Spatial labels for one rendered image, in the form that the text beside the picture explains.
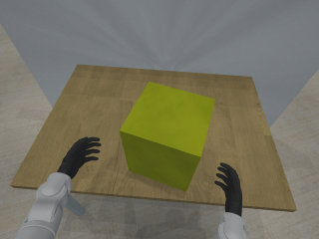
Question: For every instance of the robot right forearm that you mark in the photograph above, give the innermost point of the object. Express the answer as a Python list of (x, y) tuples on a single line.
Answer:
[(230, 226)]

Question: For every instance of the table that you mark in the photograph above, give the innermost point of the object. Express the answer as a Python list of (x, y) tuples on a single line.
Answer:
[(96, 102)]

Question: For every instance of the robot left forearm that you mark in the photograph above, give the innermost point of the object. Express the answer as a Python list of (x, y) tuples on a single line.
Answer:
[(44, 217)]

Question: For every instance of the left robot hand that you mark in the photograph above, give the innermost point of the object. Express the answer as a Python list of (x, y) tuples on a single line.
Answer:
[(75, 157)]

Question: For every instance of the right robot hand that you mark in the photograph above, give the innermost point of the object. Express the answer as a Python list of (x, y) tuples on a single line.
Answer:
[(232, 189)]

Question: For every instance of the carton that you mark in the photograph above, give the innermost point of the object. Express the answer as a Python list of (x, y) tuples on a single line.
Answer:
[(164, 135)]

